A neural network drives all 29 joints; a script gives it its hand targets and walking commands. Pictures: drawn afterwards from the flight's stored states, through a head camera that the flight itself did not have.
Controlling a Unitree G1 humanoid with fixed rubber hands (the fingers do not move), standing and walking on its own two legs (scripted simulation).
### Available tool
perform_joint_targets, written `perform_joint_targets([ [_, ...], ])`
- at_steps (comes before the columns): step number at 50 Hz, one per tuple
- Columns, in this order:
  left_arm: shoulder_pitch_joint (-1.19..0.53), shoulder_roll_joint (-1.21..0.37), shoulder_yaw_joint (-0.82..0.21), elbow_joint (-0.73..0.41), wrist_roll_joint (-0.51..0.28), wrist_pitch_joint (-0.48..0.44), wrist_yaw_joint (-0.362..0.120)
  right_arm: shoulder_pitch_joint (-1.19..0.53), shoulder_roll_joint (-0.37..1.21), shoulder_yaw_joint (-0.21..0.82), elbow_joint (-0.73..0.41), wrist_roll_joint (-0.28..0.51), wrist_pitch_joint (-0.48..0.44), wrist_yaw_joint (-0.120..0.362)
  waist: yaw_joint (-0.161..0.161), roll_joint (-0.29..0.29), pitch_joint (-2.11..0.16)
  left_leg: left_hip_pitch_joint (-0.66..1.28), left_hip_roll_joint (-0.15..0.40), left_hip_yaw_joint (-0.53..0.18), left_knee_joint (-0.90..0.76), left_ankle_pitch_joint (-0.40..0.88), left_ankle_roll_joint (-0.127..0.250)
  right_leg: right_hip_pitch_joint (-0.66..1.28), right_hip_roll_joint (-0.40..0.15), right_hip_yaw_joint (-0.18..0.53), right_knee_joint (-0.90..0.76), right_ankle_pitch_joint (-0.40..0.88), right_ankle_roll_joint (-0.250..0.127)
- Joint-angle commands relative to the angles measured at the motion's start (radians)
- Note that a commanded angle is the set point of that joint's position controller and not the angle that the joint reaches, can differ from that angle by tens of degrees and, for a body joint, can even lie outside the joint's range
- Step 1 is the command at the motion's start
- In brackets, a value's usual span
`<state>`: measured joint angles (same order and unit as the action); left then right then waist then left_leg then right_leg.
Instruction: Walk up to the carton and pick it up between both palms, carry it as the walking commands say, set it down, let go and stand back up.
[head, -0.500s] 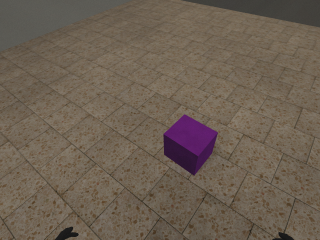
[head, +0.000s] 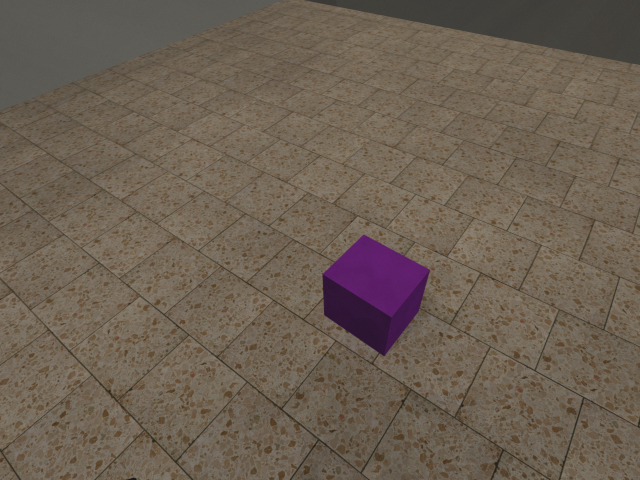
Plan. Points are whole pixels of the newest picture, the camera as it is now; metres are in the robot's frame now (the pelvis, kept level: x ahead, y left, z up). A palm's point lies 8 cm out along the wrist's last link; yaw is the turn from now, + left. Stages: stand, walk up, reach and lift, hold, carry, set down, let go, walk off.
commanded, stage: stand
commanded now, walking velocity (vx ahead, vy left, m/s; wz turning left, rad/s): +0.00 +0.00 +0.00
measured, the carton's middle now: (373, 293) +0.87 -0.13 -0.66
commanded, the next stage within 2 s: walk up in 1.44 s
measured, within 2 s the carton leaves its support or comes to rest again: neither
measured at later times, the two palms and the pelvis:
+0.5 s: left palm out of the picture +0.10 +0.32 -0.11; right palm out of the picture +0.10 -0.31 -0.10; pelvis +0.00 +0.01 +0.00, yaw +0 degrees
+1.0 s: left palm out of the picture +0.10 +0.32 -0.11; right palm out of the picture +0.10 -0.31 -0.10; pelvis +0.01 +0.01 +0.00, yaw +0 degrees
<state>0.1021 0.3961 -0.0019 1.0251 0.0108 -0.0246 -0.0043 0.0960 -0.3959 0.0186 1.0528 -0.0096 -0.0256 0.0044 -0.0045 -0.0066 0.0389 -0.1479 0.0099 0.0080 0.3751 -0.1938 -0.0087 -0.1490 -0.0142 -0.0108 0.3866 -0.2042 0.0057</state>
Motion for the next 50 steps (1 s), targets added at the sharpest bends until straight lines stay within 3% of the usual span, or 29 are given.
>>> perform_joint_targets([
  [1, -0.033, 0.178, 0.032, -0.038, -0.003, -0.007, 0.007, -0.044, -0.182, -0.037, -0.034, -0.003, -0.009, -0.002, 0.010, -0.007, -0.065, 0.022, 0.113, -0.090, -0.067, 0.056, 0.037, 0.005, -0.114, 0.105, -0.069, 0.083, -0.038],
  [3, -0.045, 0.181, 0.031, -0.028, 0.004, -0.009, 0.009, -0.049, -0.175, -0.035, -0.031, 0.000, -0.006, -0.004, 0.004, 0.001, -0.033, -0.006, 0.108, -0.082, -0.062, 0.044, 0.036, -0.015, -0.111, 0.106, -0.083, 0.072, -0.039],
  [4, -0.046, 0.185, 0.032, -0.034, 0.003, -0.010, 0.011, -0.035, -0.175, -0.036, -0.028, -0.001, -0.005, -0.003, -0.007, -0.024, -0.069, 0.014, 0.106, -0.092, -0.075, 0.050, 0.034, 0.001, -0.110, 0.094, -0.071, 0.077, -0.034],
  [6, -0.029, 0.176, 0.032, -0.027, -0.001, -0.014, 0.009, -0.046, -0.172, -0.036, -0.027, 0.003, -0.008, -0.004, 0.006, 0.015, -0.055, 0.017, 0.112, -0.080, -0.066, 0.101, 0.036, -0.004, -0.109, 0.106, -0.065, 0.113, -0.033],
  [9, -0.038, 0.181, 0.032, -0.025, -0.002, -0.010, 0.006, -0.053, -0.167, -0.029, -0.021, 0.001, -0.009, -0.008, 0.009, -0.006, -0.039, -0.002, 0.109, -0.089, -0.076, 0.076, 0.036, 0.004, -0.109, 0.095, -0.067, 0.110, -0.032],
  [10, -0.027, 0.185, 0.032, -0.015, -0.004, -0.012, 0.009, -0.045, -0.177, -0.037, -0.016, -0.001, -0.007, -0.004, 0.009, 0.017, -0.050, 0.013, 0.111, -0.090, -0.079, 0.087, 0.043, -0.004, -0.107, 0.105, -0.069, 0.097, -0.035],
  [12, -0.044, 0.181, 0.030, -0.017, 0.000, -0.007, 0.007, -0.041, -0.195, -0.042, -0.020, -0.001, -0.005, -0.005, -0.002, -0.012, -0.079, 0.030, 0.115, -0.090, -0.061, 0.118, 0.036, 0.013, -0.113, 0.088, -0.066, 0.129, -0.037],
  [14, -0.034, 0.185, 0.030, -0.016, -0.004, -0.007, 0.007, -0.038, -0.175, -0.034, -0.011, 0.004, -0.005, -0.008, 0.004, -0.003, -0.065, 0.030, 0.112, -0.082, -0.065, 0.156, 0.033, 0.025, -0.107, 0.087, -0.063, 0.146, -0.027],
  [16, -0.037, 0.189, 0.030, -0.016, 0.000, -0.008, 0.007, -0.047, -0.186, -0.041, -0.016, -0.002, -0.005, -0.009, -0.003, -0.020, -0.060, 0.035, 0.114, -0.080, -0.071, 0.135, 0.029, 0.009, -0.109, 0.090, -0.075, 0.129, -0.023],
  [18, -0.024, 0.175, 0.031, -0.016, -0.004, -0.009, 0.008, -0.051, -0.192, -0.040, -0.012, 0.003, -0.005, -0.007, 0.013, 0.008, -0.069, 0.028, 0.108, -0.090, -0.076, 0.138, 0.034, 0.022, -0.111, 0.092, -0.067, 0.134, -0.030],
  [23, -0.041, 0.183, 0.025, -0.014, 0.000, -0.007, 0.013, -0.052, -0.175, -0.043, -0.011, 0.000, -0.004, -0.006, 0.002, 0.027, -0.077, 0.023, 0.109, -0.085, -0.075, 0.110, 0.031, 0.039, -0.125, 0.098, -0.074, 0.143, -0.036],
  [27, -0.047, 0.188, 0.028, -0.017, 0.000, -0.005, 0.011, -0.049, -0.177, -0.042, -0.009, 0.001, -0.004, -0.009, -0.001, -0.012, -0.062, 0.037, 0.120, -0.092, -0.079, 0.117, 0.039, 0.012, -0.119, 0.098, -0.077, 0.117, -0.033],
  [31, -0.036, 0.165, 0.021, -0.018, -0.003, -0.003, 0.010, -0.045, -0.200, -0.051, -0.008, 0.002, -0.002, -0.005, 0.007, 0.028, -0.057, 0.025, 0.110, -0.091, -0.092, 0.096, 0.029, 0.020, -0.105, 0.088, -0.077, 0.085, -0.023],
  [32, -0.043, 0.190, 0.032, -0.013, 0.001, -0.003, 0.008, -0.057, -0.174, -0.039, -0.012, -0.005, -0.002, -0.006, 0.005, -0.010, -0.042, 0.012, 0.109, -0.091, -0.100, 0.092, 0.027, 0.013, -0.101, 0.077, -0.087, 0.064, -0.020],
  [33, -0.040, 0.169, 0.029, -0.009, -0.001, -0.006, 0.009, -0.066, -0.187, -0.050, -0.017, -0.001, -0.004, -0.007, 0.002, -0.011, -0.055, 0.022, 0.120, -0.099, -0.093, 0.099, 0.034, 0.001, -0.107, 0.081, -0.088, 0.085, -0.025],
  [38, -0.029, 0.184, 0.033, -0.015, 0.001, -0.007, 0.012, -0.050, -0.178, -0.049, -0.010, 0.001, -0.002, -0.006, 0.006, 0.011, -0.049, 0.012, 0.109, -0.090, -0.092, 0.096, 0.030, 0.013, -0.111, 0.093, -0.081, 0.092, -0.032],
  [39, -0.035, 0.165, 0.023, -0.016, -0.003, -0.010, 0.009, -0.062, -0.189, -0.051, -0.011, -0.005, -0.003, -0.004, 0.005, 0.038, -0.052, 0.004, 0.113, -0.087, -0.088, 0.092, 0.033, 0.012, -0.117, 0.089, -0.080, 0.099, -0.036],
  [41, -0.012, 0.182, 0.029, -0.009, 0.000, -0.010, 0.008, -0.063, -0.193, -0.056, -0.006, -0.001, -0.002, -0.003, 0.014, -0.028, -0.078, 0.036, 0.119, -0.097, -0.081, 0.116, 0.037, 0.028, -0.121, 0.082, -0.085, 0.123, -0.034],
  [42, -0.027, 0.174, 0.026, -0.010, -0.001, -0.006, 0.006, -0.046, -0.204, -0.055, -0.012, 0.002, -0.003, -0.003, 0.003, 0.015, -0.058, 0.030, 0.111, -0.087, -0.084, 0.131, 0.032, 0.014, -0.115, 0.083, -0.081, 0.121, -0.023],
  [44, -0.021, 0.180, 0.023, -0.012, -0.003, -0.009, 0.009, -0.038, -0.181, -0.047, -0.005, 0.001, -0.004, -0.006, 0.006, -0.017, -0.074, 0.038, 0.118, -0.091, -0.078, 0.136, 0.039, 0.024, -0.124, 0.095, -0.087, 0.141, -0.037],
  [46, -0.029, 0.172, 0.023, -0.014, 0.004, -0.005, 0.011, -0.058, -0.188, -0.049, -0.019, 0.001, -0.004, -0.008, -0.001, -0.006, -0.074, 0.046, 0.113, -0.088, -0.083, 0.153, 0.035, 0.026, -0.115, 0.085, -0.074, 0.151, -0.029],
  [48, -0.036, 0.176, 0.024, -0.014, 0.000, -0.007, 0.011, -0.050, -0.179, -0.048, -0.008, -0.001, -0.001, -0.004, 0.003, 0.048, -0.066, 0.036, 0.119, -0.079, -0.075, 0.135, 0.031, 0.021, -0.121, 0.096, -0.084, 0.132, -0.031],
  [50, -0.036, 0.188, 0.035, -0.008, -0.001, -0.005, 0.012, -0.032, -0.187, -0.049, -0.009, 0.000, 0.000, -0.007, -0.006, -0.011, -0.054, 0.025, 0.113, -0.086, -0.092, 0.126, 0.027, 0.036, -0.114, 0.084, -0.083, 0.129, -0.025],
])
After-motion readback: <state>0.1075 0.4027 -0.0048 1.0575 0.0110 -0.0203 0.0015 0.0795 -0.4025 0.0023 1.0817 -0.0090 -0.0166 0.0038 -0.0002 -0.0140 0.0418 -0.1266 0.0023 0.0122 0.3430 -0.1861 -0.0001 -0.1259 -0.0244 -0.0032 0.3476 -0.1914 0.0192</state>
